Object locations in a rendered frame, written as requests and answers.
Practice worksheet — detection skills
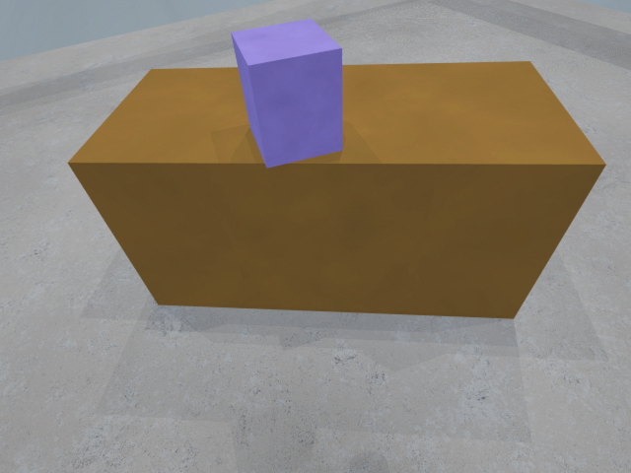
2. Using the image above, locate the carton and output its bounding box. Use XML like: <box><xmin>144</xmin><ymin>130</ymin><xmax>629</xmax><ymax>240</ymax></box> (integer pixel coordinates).
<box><xmin>231</xmin><ymin>19</ymin><xmax>343</xmax><ymax>168</ymax></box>

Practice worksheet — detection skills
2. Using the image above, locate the pedestal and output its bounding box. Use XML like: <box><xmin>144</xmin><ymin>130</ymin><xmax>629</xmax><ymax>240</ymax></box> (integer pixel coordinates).
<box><xmin>68</xmin><ymin>61</ymin><xmax>606</xmax><ymax>319</ymax></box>

